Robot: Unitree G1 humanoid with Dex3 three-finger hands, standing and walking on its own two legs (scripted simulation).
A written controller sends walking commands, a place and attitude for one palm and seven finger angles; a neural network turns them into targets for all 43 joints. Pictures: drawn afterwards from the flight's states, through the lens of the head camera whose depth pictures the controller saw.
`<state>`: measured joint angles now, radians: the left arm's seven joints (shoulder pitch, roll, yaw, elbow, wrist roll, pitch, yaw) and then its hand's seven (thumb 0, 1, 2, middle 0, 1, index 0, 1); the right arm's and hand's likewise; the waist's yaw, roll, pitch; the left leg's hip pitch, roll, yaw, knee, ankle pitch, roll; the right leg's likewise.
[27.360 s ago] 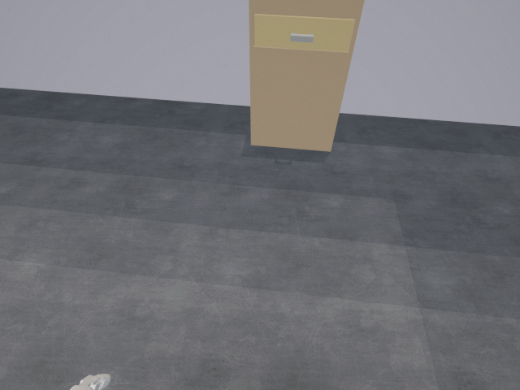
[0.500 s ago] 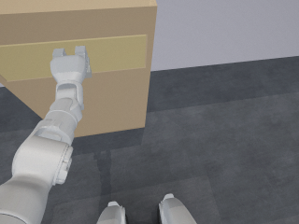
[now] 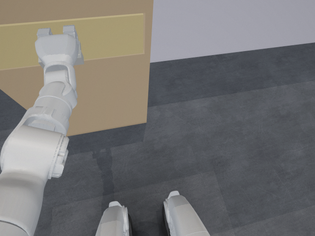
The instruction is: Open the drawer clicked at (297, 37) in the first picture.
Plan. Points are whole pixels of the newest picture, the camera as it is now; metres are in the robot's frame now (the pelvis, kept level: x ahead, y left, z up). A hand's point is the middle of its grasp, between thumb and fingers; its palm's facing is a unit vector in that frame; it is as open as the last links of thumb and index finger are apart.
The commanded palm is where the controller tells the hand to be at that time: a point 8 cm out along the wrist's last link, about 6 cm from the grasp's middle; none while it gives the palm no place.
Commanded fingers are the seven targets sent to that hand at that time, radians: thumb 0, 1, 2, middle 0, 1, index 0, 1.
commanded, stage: lower the fingers behind the handle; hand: left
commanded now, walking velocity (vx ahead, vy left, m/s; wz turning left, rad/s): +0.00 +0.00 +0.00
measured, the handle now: (61, 53) +0.61 +0.18 +0.01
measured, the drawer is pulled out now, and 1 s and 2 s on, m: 0.00 0.00 0.00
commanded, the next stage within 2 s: lift the fingers back up to retry in 0.02 s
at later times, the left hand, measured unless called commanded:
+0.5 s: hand (67, 61) +0.55 +0.16 +0.04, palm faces -0.04 -0.02 -1.00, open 14.0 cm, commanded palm +0.54 +0.16 +0.10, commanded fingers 0.00 -0.50 0.30 -0.30 -1.20 -0.30 -1.20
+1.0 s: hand (60, 56) +0.55 +0.16 +0.06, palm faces -0.08 -0.01 -1.00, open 13.8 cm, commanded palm +0.54 +0.15 +0.13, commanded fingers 0.00 -0.50 0.30 -0.30 -1.20 -0.30 -1.20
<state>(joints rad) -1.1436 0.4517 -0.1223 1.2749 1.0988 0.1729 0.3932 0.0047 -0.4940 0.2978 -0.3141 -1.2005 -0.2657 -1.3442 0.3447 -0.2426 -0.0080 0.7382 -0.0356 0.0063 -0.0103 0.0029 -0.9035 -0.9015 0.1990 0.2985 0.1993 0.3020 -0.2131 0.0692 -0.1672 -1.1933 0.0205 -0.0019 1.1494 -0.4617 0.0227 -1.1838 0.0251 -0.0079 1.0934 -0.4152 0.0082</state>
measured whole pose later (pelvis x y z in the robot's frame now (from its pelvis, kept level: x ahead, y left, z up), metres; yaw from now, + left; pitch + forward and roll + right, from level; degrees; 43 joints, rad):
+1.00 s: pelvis +0.07 +0.00 +0.06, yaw +0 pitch +22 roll -1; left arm -0.86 0.34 -0.12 1.10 1.08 0.11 0.38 0.00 -0.49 0.30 -0.31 -1.20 -0.32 -1.20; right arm 0.33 -0.24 -0.06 0.74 -0.03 0.07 0.00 0.00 -0.90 -0.90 0.20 0.30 0.20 0.30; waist -0.12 0.06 -0.15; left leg -0.77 0.02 0.01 0.80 -0.42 0.01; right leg -0.77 0.03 0.01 0.76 -0.38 0.00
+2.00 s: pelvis +0.04 +0.00 +0.05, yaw +0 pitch +23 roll -2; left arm -0.95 0.37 -0.10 1.14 1.11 -0.03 0.35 0.00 -0.49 0.30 -0.32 -1.20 -0.32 -1.20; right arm 0.36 -0.25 -0.05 0.77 -0.04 0.01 -0.03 0.00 -0.90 -0.90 0.20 0.30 0.20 0.30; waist -0.17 0.05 -0.16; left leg -0.86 0.02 0.01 0.87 -0.41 0.02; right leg -0.86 0.03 0.01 0.82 -0.37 0.00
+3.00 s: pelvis +0.04 +0.01 +0.05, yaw +1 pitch +24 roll -3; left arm -1.03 0.39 -0.11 1.25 1.09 0.11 0.40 0.00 -0.49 0.30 -0.37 -1.23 -0.35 -1.23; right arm 0.36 -0.24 -0.03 0.77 -0.04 0.03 -0.01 0.00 -0.90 -0.90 0.20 0.30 0.20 0.30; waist -0.18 0.07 -0.17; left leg -0.90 0.02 -0.01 0.90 -0.42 0.02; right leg -0.87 0.02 -0.01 0.82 -0.37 0.01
